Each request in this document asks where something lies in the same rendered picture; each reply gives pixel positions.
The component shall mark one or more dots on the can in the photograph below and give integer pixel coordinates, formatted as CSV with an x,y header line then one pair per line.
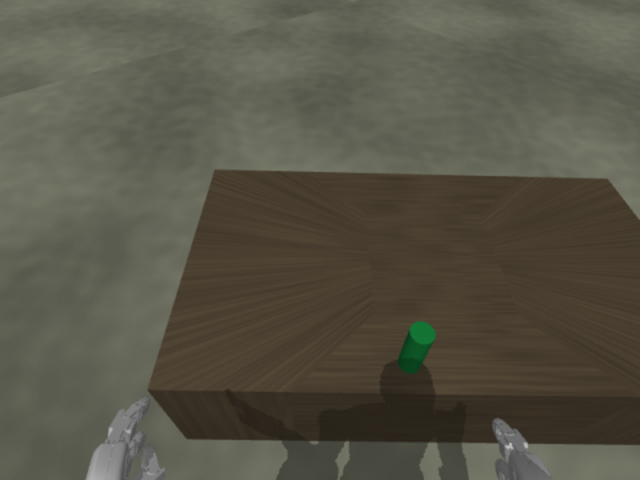
x,y
416,346

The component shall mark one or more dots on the right robot hand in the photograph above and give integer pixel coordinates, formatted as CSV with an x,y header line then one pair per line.
x,y
522,465

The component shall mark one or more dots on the left robot hand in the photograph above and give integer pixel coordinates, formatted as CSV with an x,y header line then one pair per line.
x,y
112,460

